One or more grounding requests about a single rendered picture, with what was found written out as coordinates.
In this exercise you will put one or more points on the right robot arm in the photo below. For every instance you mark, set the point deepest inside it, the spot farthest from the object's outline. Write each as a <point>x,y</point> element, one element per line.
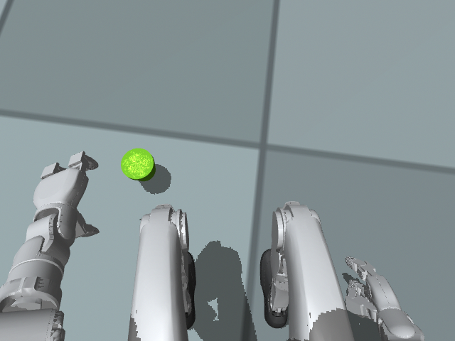
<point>395,325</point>

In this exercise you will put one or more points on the left robot arm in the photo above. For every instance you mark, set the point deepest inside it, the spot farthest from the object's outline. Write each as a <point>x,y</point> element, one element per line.
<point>30,298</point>

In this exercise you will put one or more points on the cup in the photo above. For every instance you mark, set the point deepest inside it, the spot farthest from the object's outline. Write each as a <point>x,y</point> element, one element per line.
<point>138,164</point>

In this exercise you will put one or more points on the left robot hand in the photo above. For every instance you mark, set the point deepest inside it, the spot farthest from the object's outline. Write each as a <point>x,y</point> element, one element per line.
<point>67,186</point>

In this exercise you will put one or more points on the left robot foot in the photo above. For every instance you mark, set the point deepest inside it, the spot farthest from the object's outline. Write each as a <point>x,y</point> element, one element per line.
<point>191,315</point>

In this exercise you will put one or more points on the right robot foot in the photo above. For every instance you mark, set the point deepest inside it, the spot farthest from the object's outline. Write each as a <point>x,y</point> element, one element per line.
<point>273,319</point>

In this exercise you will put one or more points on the right robot hand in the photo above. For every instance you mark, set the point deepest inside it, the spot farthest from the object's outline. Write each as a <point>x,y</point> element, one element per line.
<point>368,300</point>

